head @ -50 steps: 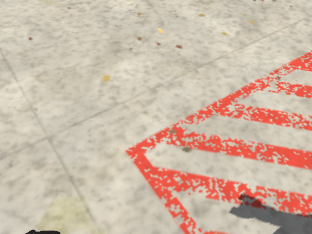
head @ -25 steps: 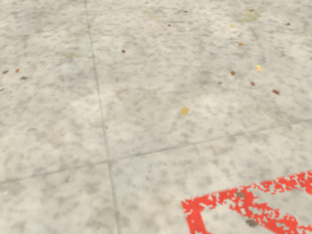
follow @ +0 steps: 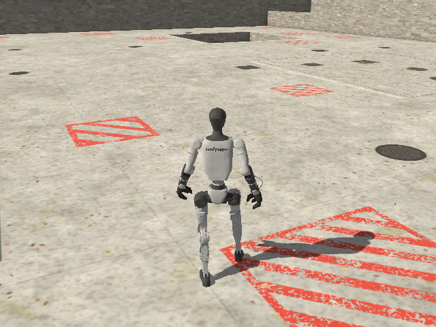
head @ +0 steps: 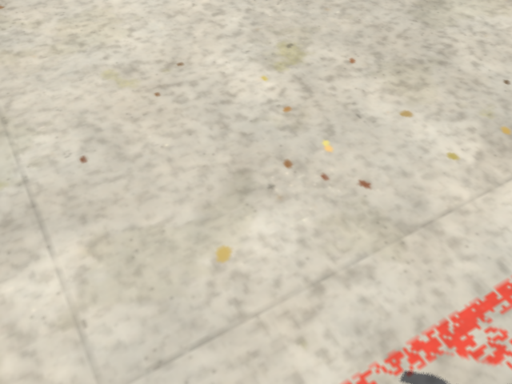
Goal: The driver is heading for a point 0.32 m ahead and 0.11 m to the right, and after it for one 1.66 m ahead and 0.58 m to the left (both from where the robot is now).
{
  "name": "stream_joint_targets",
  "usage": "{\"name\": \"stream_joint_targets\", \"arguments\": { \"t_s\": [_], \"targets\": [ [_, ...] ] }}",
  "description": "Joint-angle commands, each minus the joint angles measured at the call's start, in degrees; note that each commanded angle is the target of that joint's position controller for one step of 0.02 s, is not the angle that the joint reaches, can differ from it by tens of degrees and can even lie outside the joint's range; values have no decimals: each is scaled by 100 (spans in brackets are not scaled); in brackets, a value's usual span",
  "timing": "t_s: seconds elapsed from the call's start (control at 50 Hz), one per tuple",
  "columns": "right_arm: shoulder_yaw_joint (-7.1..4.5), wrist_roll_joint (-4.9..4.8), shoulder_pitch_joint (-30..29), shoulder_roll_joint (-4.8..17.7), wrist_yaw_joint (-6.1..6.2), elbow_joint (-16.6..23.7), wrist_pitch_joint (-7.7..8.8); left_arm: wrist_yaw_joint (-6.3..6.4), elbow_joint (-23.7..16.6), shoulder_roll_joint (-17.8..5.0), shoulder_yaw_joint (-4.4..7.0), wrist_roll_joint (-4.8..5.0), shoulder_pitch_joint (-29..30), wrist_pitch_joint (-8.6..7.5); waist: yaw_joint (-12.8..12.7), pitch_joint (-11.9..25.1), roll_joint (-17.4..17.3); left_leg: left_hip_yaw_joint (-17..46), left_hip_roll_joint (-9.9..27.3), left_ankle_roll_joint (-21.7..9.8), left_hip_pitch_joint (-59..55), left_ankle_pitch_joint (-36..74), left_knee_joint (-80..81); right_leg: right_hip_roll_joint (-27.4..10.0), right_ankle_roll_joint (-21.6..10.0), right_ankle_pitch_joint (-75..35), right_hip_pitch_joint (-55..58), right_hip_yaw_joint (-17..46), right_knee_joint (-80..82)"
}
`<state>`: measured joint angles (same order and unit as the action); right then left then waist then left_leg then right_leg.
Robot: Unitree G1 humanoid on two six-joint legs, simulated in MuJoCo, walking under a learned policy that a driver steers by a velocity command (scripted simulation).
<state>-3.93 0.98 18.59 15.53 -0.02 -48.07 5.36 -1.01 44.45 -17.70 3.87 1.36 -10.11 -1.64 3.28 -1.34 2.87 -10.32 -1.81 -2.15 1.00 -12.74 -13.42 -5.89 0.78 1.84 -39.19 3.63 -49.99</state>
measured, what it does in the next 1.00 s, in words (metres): walks ahead: right foot, then left foot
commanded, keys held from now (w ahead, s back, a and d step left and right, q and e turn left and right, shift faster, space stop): w+e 0.16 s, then q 0.84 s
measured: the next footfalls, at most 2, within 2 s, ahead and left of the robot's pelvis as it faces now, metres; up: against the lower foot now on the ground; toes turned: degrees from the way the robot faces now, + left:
right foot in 0.20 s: +0.28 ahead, -0.14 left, +0.00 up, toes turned -11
left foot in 0.72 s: +0.37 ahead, +0.08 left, +0.00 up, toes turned +7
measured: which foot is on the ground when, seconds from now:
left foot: down 0.00-0.22, up 0.24-0.70, down 0.72-1.00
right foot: up 0.00-0.18, down 0.20-0.74, up 0.76-1.00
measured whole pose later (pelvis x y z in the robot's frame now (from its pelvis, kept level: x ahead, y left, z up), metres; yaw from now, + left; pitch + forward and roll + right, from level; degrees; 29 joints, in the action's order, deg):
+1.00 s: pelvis +0.31 -0.02 +0.00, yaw +13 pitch +3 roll -2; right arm -5.0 -0.6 9.2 17.3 1.7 -42.0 -1.0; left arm 2.5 46.3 -17.3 4.7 0.3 -1.8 1.0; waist 1.0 -3.8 1.1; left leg 5.5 -3.3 -3.3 18.7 -8.9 -25.2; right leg 0.3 5.0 22.2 -28.4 4.8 -51.3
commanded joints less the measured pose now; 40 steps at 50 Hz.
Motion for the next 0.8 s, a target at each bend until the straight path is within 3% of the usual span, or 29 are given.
{"name": "stream_joint_targets", "arguments": {
  "t_s": [0.02, 0.1, 0.14, 0.16, 0.18, 0.2, 0.22, 0.24, 0.26, 0.28, 0.3, 0.32, 0.34, 0.4, 0.46, 0.52, 0.6, 0.66, 0.7, 0.72, 0.74, 0.76, 0.78, 0.8],
  "targets": [
    [-200, -48, -383, 909, 71, 345, 74, -117, -484, -49, -54, -24, 446, -56, -33, -375, -457, 353, 1644, -747, 310, 1634, 727, -67, -81, -571, 102, -181, 732],
    [-266, -164, -53, 1063, 79, 127, -90, -245, -837, -102, -65, -19, 991, -47, 101, -507, -444, 96, 1854, -631, -535, 2202, 349, 36, -332, -55, -120, -469, 1277],
    [-303, -200, -105, 1201, 101, 115, -177, -288, -946, -226, -3, -20, 919, -27, -64, -302, -604, -79, 1870, -510, -778, 3798, -224, 312, -532, 484, 303, -777, 1362],
    [-327, -221, -142, 1290, 124, 129, -222, -288, -941, -342, 62, -19, 680, -6, -240, -66, -735, -149, 1852, -444, -841, 4824, -724, 531, -652, 796, 735, -959, 1320],
    [-315, -227, -141, 1297, 140, 101, -274, -265, -817, -504, 170, -51, 99, 0, -593, 252, -735, -176, 1750, -364, -661, 5548, -1627, 793, -791, 887, 1588, -1027, 1483],
    [-256, -237, -142, 1213, 152, 75, -278, -177, -607, -760, 330, -83, -752, -1, -1082, 693, -564, -258, 1503, -150, -9, 5189, -2831, 925, -984, 110, 3030, -868, 2026],
    [-83, -5, 87, 753, 114, 190, -200, -23, -461, -1229, 411, -131, -1324, 36, -1055, 1353, 563, -214, 1053, 123, 1640, 1652, -4674, -275, -1330, -1791, 4933, 696, 1826],
    [108, -56, 773, 336, -15, 145, -82, -15, -623, -1411, 345, -203, -1015, -3, -560, 2459, 1330, 645, 21, 434, 3253, -2528, -6613, -1912, -2609, -2454, 6283, 3565, 2439],
    [-89, -302, 200, 1059, -48, 6, -18, -55, -678, -924, 223, -198, -1039, -20, -1037, 2545, 67, 1650, 246, 361, 3268, -2361, -6837, -1793, -2370, -2852, 5843, 2908, 2620],
    [-90, -475, -323, 1013, -44, 190, -17, -59, -600, -775, 162, -219, -774, -72, -956, 1636, 77, 1631, 430, 279, 3535, -2128, -6596, -1567, -2089, -3235, 5107, 1761, 2579],
    [-58, -401, -416, 826, 15, 148, -52, -73, -508, -630, 125, -174, -474, -137, -683, 1025, -275, 1513, 693, 280, 3464, -1779, -6012, -1223, -1763, -3034, 4262, 1130, 2760],
    [-94, -303, -393, 820, 73, 57, -135, -59, -492, -416, 78, -163, -173, -172, -495, 733, -167, 1499, 821, 306, 3248, -1511, -5618, -1033, -1597, -2756, 3705, 734, 2968],
    [-98, -282, -156, 760, 98, -63, -251, -57, -475, -369, 63, -227, -16, -203, -314, 636, 8, 1508, 847, 349, 2724, -1225, -5497, -921, -1504, -2743, 3131, 417, 3202],
    [-100, -214, 185, 535, 186, -214, -468, -25, -359, -295, 44, -334, 363, -323, -32, 583, 40, 1481, 740, 525, 2303, -600, -4944, -811, -1516, -3166, 2590, -257, 3519],
    [-80, -165, -247, 496, 182, 18, -491, 144, -234, -457, 95, -284, 503, -241, -112, 494, 221, 1322, 799, 586, 2549, 138, -3990, -703, -1385, -2818, 2830, -766, 3611],
    [-66, -178, -658, 479, 90, 235, -515, 267, -102, -549, 126, -262, 415, -82, -314, 455, 192, 1163, 824, 575, 2613, 475, -3384, -808, -1379, -2211, 3122, -920, 3658],
    [-122, -167, -945, 564, -16, 502, -611, 298, 16, -644, 175, -180, 363, 121, -411, 292, 193, 991, 763, 443, 2771, 18, -2980, -1112, -1358, -1662, 3518, -870, 3423],
    [-164, -182, -976, 563, -119, 655, -653, 326, 27, -727, 221, -73, 416, 236, -359, 240, 256, 806, 626, 242, 2691, -404, -2557, -1287, -1198, -1792, 3744, -815, 2923],
    [-219, -182, -638, 602, -154, 623, -615, 371, 55, -695, 228, 16, 446, 282, -118, 391, 132, 636, 373, -18, 1928, 419, -1543, -1040, -797, -2039, 3638, -1085, 2080],
    [-365, -147, -286, 1009, -85, 576, -579, 363, 118, -601, 218, -48, 156, 264, -38, 673, -468, 1152, 491, -298, 1045, 2198, -1058, -562, -374, -1516, 3223, -1348, 1068],
    [-547, -73, -42, 1763, 45, 631, -566, 320, -159, -340, 130, -307, 281, 201, -153, 932, -1926, 3065, 1796, -1172, -240, 5184, -1250, 306, 183, 1399, 1453, -1586, -711],
    [-457, 48, 52, 1591, 21, 698, -520, 275, -295, -256, 83, -308, 601, 158, 33, 1641, -1873, 4229, 2488, -2173, -717, 5121, -1001, 955, 310, 3920, 557, -525, -1932],
    [-392, -2, -148, 1368, -32, 765, -446, 222, -256, -464, 141, -159, 738, 144, 66, 1547, -1124, 3760, 2286, -2026, -599, 4632, -920, 699, 226, 3799, 330, 9, -2303],
    [-368, -88, -489, 1212, -9, 812, -392, 233, -229, -439, 149, -62, 801, 143, -82, 1188, -851, 3235, 1921, -1660, -337, 3987, -950, 551, 157, 3329, 161, 64, -2178]
  ]
}}
Keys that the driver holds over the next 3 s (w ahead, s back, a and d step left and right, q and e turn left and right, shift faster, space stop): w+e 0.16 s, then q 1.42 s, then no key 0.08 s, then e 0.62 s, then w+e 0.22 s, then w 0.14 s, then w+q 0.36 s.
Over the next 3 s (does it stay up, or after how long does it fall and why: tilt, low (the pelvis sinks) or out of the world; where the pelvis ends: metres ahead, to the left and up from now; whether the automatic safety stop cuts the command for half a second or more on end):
stays up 0.54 0.04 -0.01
